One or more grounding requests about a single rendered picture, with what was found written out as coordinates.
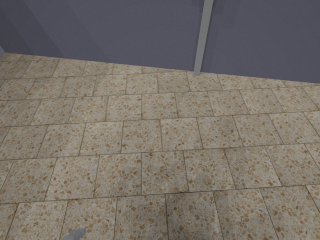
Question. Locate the panel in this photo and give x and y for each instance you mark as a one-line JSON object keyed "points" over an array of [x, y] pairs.
{"points": [[207, 9]]}

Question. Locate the robot left hand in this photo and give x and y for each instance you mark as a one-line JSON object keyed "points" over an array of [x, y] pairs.
{"points": [[75, 234]]}

